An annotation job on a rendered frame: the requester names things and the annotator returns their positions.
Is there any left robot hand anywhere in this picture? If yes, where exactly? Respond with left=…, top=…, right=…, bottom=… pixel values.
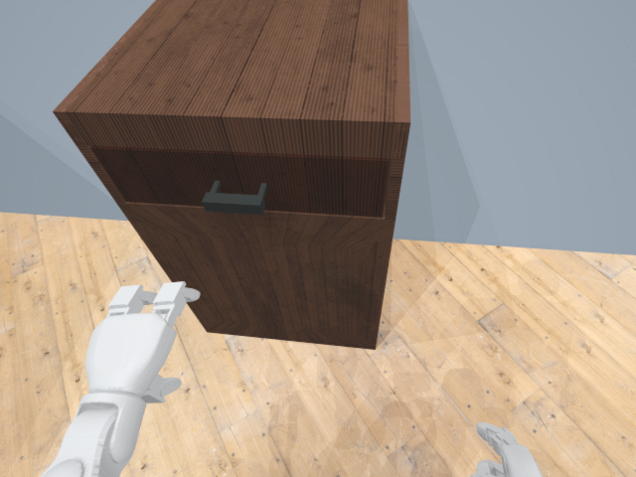
left=85, top=281, right=201, bottom=403

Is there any right robot hand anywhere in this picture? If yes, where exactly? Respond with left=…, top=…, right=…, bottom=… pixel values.
left=470, top=422, right=543, bottom=477

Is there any cabinet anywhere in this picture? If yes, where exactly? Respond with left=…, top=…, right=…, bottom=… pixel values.
left=53, top=0, right=410, bottom=350

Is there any drawer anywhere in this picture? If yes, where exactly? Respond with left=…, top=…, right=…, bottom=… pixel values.
left=90, top=146, right=389, bottom=218

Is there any robot left forearm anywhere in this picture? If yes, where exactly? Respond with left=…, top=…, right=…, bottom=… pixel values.
left=40, top=390, right=146, bottom=477

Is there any handle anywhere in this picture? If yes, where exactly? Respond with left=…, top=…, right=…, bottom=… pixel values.
left=202, top=181, right=267, bottom=215

